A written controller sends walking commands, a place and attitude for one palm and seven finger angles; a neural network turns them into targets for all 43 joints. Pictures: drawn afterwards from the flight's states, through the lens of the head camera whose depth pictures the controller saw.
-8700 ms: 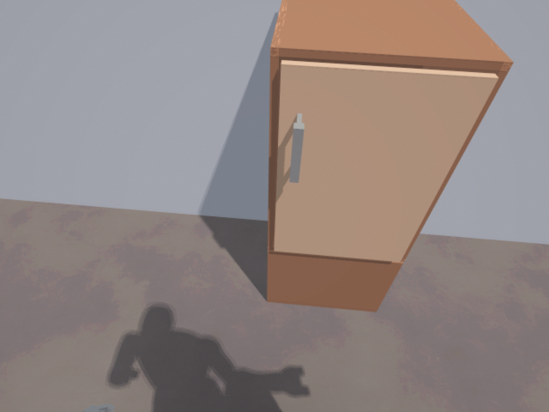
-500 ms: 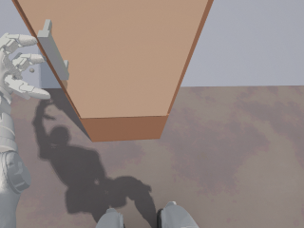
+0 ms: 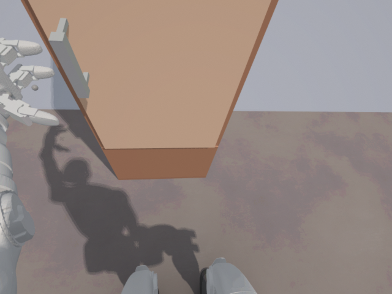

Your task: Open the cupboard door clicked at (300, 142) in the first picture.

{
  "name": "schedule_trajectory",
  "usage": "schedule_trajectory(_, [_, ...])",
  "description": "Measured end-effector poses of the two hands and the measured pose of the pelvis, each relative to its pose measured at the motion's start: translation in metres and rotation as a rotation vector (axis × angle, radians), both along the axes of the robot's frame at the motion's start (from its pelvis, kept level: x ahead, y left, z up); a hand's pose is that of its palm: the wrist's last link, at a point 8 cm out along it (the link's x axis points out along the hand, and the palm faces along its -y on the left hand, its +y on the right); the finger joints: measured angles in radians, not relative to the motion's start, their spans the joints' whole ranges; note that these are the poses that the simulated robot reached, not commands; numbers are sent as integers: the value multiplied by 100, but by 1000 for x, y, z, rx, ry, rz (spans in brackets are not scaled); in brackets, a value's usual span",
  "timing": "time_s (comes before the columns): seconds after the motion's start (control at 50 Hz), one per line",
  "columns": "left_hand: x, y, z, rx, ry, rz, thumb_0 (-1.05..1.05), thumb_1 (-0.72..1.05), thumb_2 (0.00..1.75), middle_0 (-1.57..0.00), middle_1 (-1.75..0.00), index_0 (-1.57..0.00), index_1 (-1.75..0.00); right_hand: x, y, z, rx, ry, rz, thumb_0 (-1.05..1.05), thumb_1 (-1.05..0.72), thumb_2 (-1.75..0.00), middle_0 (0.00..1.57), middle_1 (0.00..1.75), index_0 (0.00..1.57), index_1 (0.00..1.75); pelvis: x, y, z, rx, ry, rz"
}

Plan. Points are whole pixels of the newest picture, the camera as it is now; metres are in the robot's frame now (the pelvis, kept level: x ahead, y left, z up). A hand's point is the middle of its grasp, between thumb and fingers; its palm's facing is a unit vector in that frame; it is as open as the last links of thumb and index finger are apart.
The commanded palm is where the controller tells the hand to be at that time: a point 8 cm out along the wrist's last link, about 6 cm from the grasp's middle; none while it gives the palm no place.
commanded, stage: move the hooked fingers beside the handle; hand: left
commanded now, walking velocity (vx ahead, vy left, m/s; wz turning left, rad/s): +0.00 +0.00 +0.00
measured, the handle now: (74, 61) +0.54 +0.21 +0.10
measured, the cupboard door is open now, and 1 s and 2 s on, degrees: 0 0 1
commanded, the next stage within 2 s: slide the fingers in behind the handle in 0.04 s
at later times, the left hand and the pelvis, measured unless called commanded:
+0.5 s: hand (53, 86) +0.49 +0.24 +0.09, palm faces -0.03 -1.00 +0.00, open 14.0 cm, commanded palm +0.46 +0.28 +0.09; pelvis +0.00 +0.01 +0.00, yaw +0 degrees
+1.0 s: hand (73, 88) +0.48 +0.20 +0.09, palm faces -0.01 -1.00 -0.03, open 14.0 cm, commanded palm +0.45 +0.25 +0.09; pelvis +0.00 +0.00 +0.00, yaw +1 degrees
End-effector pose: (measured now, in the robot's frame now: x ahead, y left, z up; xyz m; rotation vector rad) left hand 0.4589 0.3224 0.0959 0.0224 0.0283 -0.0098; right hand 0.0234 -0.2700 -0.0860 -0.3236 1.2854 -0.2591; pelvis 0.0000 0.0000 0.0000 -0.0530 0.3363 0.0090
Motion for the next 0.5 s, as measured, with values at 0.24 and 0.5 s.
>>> schedule_trajectory(0.24, [4, -3, 0, -8, 15, -19, -1, -50, 30, -30, -120, -30, -120, -14, 6, -1, 8, 32, -13, 0, -91, -90, 21, 30, 20, 30, -1, 3, 0, -4, 2, 3])
schedule_trajectory(0.5, [9, -26, -7, -20, 24, -19, -1, -50, 30, -30, -120, -30, -120, -12, 16, -3, 36, 11, -26, 0, -91, -90, 21, 30, 20, 30, 1, 7, 0, -1, -4, -2])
